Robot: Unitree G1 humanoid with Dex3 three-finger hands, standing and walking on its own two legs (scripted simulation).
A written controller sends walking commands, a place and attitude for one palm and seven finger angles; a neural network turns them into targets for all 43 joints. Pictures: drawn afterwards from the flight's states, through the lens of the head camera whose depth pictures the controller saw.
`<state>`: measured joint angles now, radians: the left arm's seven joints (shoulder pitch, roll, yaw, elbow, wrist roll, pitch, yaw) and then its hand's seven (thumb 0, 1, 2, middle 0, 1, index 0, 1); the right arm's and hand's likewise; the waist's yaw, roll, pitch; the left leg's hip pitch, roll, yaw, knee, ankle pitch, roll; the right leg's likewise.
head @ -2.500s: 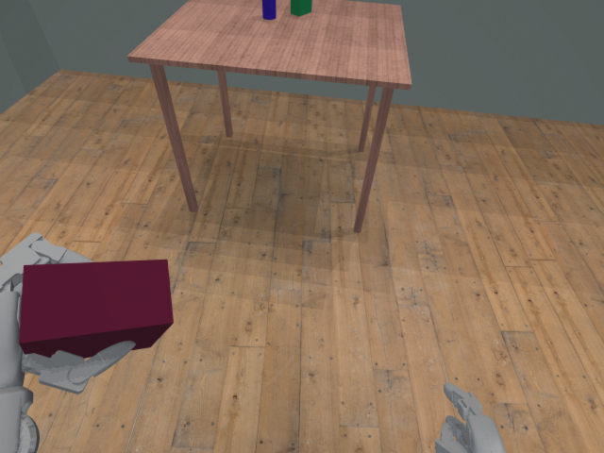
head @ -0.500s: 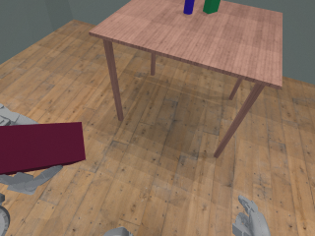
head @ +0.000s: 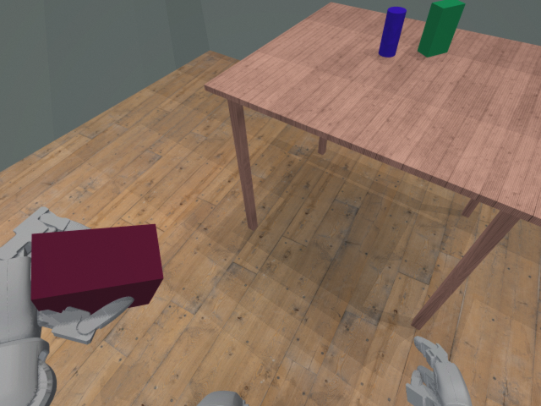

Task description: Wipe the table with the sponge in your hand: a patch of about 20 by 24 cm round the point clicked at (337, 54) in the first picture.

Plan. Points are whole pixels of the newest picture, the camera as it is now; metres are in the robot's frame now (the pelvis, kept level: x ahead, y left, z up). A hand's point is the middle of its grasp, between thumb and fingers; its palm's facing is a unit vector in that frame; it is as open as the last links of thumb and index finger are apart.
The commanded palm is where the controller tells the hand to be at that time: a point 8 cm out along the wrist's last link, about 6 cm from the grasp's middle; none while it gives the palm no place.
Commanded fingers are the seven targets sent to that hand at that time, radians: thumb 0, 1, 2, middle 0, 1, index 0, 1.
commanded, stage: turn to face it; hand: left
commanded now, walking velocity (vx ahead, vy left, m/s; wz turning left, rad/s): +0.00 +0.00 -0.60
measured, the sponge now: (117, 272) +0.23 +0.21 +0.14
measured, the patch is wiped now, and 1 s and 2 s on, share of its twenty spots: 0.00 0.00 0.00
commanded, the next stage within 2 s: take the last steps up to it in 1.42 s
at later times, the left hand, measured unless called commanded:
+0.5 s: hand (211, 224) +0.28 +0.10 +0.17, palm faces +0.08 -0.85 -0.51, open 10.2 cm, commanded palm +0.24 +0.18 +0.18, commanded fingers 0.00 0.10 1.30 -1.20 -1.60 -1.20 -1.60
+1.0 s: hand (247, 264) +0.23 +0.05 +0.17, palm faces -0.10 -0.92 -0.39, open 10.2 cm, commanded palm +0.21 +0.11 +0.18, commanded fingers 0.00 0.10 1.30 -1.20 -1.60 -1.20 -1.60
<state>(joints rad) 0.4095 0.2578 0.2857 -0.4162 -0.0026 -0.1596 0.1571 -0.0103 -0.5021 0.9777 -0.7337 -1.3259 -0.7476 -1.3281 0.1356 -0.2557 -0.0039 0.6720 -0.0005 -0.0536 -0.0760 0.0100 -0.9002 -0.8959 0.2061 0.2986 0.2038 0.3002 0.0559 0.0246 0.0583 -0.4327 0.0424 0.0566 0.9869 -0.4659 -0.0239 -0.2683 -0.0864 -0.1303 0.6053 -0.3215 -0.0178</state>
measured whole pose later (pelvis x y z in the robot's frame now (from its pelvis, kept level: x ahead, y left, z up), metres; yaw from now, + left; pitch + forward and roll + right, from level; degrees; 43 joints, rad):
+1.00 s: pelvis -0.08 -0.04 +0.00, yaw -33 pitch +2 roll +3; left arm 0.43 0.37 0.35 -0.50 -0.04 -0.19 0.14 -0.01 -0.50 0.98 -0.73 -1.33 -0.74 -1.34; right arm 0.18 -0.24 -0.02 0.53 -0.01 0.06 -0.02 0.01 -0.90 -0.90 0.20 0.30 0.20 0.30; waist 0.03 -0.06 0.00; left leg -0.21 0.01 0.09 0.46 -0.34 0.00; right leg -0.49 0.14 0.09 0.48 -0.14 -0.05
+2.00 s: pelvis -0.19 -0.11 +0.01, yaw -49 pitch +0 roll +2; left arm 0.43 0.33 0.31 -0.42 0.00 -0.24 0.14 -0.01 -0.50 0.98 -0.72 -1.34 -0.74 -1.34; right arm 0.20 -0.19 0.01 0.68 -0.01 -0.04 -0.04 0.01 -0.90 -0.90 0.21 0.30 0.20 0.30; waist 0.01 0.03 0.02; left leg -0.49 0.04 0.03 1.09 -0.36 -0.02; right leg -0.22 -0.04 -0.12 0.53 -0.31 -0.04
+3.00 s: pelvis +0.04 -0.22 +0.00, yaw -50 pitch +1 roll +1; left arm 0.53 0.40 0.38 -0.63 0.00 -0.27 0.17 -0.01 -0.50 0.98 -0.72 -1.34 -0.73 -1.34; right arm 0.19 -0.27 -0.07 0.57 0.00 -0.05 -0.05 0.01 -0.90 -0.90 0.20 0.30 0.20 0.30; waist 0.00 -0.03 0.09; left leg -0.34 0.07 0.16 0.50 -0.15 0.00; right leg -0.21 -0.15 -0.13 0.62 -0.40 0.05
